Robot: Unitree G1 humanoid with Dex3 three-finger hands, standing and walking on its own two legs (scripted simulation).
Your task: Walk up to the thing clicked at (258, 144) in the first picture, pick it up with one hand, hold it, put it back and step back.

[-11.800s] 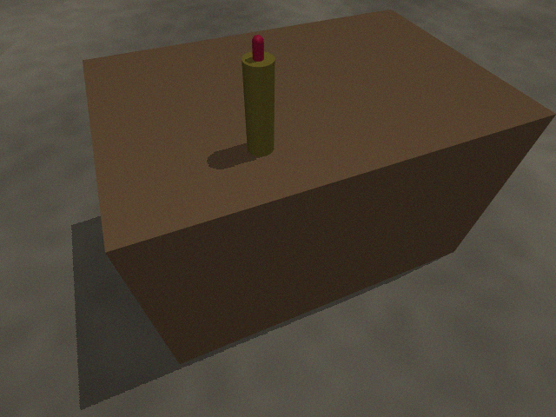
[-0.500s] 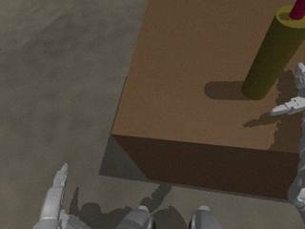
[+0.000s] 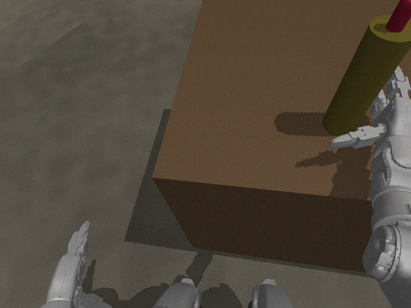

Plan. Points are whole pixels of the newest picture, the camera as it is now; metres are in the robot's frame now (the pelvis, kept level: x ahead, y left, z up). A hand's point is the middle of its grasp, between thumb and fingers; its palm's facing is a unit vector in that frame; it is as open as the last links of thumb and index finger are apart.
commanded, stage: rest palm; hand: right
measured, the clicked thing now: (365, 76) +0.50 -0.22 +0.13
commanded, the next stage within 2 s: close in 0.02 s
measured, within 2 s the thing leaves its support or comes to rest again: leaves its support in 1.64 s
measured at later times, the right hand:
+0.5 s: hand (351, 100) +0.50 -0.22 +0.07, palm faces +0.18 +0.98 +0.03, open 16.1 cm
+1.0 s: hand (357, 103) +0.49 -0.23 +0.08, palm faces +0.18 +0.98 +0.02, open 9.2 cm
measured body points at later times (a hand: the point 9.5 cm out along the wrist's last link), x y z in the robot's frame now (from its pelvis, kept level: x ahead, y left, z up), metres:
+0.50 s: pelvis +0.01 +0.00 +0.00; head +0.11 -0.03 +0.44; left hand +0.16 +0.26 -0.01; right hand +0.49 -0.27 +0.07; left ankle +0.01 +0.13 -0.67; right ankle +0.04 -0.11 -0.67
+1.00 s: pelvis +0.02 +0.00 +0.01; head +0.11 -0.04 +0.44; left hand +0.16 +0.26 -0.02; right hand +0.48 -0.28 +0.08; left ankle +0.01 +0.13 -0.67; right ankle +0.04 -0.11 -0.67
